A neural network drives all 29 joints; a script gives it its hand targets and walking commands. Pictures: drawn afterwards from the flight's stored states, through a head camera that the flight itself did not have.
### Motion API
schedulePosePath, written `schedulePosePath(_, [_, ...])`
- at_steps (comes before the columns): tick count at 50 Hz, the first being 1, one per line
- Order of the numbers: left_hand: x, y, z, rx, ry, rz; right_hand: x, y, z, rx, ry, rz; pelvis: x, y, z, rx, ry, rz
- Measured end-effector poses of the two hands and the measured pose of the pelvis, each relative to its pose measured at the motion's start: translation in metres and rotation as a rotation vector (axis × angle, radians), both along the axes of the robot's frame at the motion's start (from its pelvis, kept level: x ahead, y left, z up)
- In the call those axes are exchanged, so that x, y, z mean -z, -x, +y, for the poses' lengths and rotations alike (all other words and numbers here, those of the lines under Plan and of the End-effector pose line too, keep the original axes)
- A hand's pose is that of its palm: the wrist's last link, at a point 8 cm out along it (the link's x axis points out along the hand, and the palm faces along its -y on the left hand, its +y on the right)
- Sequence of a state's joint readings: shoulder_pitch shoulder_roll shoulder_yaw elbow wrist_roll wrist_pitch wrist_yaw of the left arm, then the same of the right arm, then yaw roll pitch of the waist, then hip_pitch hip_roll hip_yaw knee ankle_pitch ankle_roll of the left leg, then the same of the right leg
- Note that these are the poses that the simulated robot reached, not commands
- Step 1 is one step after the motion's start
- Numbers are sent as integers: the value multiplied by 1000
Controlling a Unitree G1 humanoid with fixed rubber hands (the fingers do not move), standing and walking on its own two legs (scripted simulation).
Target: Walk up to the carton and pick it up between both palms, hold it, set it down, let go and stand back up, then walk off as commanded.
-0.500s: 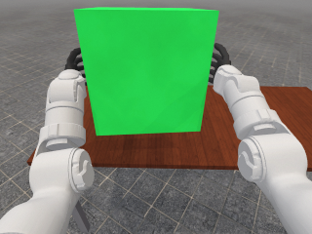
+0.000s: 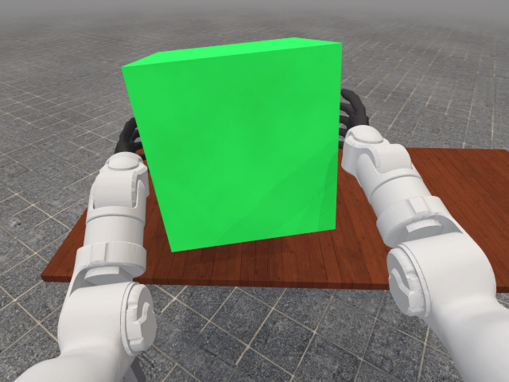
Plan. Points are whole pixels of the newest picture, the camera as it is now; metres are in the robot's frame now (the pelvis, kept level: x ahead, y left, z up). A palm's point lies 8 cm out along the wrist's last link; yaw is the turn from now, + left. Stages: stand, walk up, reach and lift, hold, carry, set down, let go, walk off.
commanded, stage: set down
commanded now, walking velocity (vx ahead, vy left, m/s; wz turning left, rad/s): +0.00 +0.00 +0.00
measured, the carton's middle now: (239, 133) +0.49 +0.03 +0.21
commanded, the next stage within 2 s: none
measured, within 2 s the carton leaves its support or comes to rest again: neither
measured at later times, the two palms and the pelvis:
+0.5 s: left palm (141, 171) +0.40 +0.19 +0.19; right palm (354, 152) +0.41 -0.16 +0.21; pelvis +0.00 +0.00 +0.00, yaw +0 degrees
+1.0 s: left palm (149, 178) +0.41 +0.19 +0.17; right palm (352, 161) +0.43 -0.17 +0.18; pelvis +0.01 +0.00 +0.00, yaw +0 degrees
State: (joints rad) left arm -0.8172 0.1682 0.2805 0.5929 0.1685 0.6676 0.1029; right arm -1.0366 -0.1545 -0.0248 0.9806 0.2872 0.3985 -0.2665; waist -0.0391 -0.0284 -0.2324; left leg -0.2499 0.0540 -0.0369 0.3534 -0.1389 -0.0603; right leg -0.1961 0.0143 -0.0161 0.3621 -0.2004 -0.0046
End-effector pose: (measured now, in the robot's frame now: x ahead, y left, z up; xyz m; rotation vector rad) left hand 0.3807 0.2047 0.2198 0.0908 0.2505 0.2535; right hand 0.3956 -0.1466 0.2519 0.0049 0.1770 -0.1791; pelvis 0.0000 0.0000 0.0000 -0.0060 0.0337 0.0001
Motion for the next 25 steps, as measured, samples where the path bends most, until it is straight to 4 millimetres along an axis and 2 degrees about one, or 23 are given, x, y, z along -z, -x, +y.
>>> schedulePosePath(12, [15, -3, -1, -8, 29, 11, 23, -3, -3, -3, -134, 14, 0, 2, 0, 0, 0, -3])
schedulePosePath(19, [27, -11, -5, -5, 15, 30, 37, -11, -7, 5, -139, 25, 0, 1, 0, 0, 0, -1])
schedulePosePath(25, [28, -18, -10, -2, 3, 20, 40, -17, -12, 13, -140, 11, 0, -4, -1, 0, -1, 5])
